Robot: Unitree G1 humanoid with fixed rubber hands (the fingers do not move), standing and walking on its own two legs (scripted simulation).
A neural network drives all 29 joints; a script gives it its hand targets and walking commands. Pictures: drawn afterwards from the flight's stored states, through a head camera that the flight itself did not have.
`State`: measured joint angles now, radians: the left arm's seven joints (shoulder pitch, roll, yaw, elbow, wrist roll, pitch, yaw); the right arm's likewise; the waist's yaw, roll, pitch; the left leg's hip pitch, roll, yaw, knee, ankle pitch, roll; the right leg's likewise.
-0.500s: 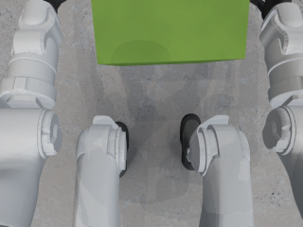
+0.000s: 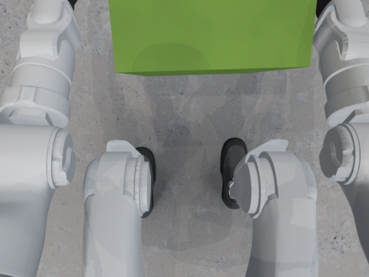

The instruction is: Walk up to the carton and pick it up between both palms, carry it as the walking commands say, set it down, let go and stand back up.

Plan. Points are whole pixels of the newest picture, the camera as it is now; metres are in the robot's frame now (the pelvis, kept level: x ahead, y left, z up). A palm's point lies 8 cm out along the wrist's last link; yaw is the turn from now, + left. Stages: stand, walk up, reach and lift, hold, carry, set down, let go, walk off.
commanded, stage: reach and lift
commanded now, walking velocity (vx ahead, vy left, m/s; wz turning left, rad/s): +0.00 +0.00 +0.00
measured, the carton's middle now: (202, 14) +0.54 -0.03 -0.23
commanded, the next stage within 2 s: none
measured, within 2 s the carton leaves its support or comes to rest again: leaves its support in 1.26 s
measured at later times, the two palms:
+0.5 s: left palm out of the picture +0.55 +0.15 -0.16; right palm out of the picture +0.54 -0.21 -0.16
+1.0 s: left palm out of the picture +0.55 +0.16 -0.16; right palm out of the picture +0.54 -0.20 -0.16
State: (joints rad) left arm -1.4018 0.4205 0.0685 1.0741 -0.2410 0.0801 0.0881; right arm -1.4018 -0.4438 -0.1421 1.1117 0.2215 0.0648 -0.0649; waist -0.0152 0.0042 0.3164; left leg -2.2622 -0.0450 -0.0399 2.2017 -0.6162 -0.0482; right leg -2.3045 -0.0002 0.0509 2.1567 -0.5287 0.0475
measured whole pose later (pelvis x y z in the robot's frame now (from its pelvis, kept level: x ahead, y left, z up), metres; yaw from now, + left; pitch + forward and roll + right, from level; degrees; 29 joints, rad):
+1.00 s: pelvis +0.00 +0.00 +0.00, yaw +0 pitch +39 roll +0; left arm -1.43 0.32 0.22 1.05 -0.08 0.15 0.09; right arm -1.42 -0.36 -0.15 1.09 0.18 0.12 -0.06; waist -0.03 0.00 0.29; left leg -2.29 -0.06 -0.06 2.20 -0.60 -0.07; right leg -2.33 0.02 0.04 2.15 -0.52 0.04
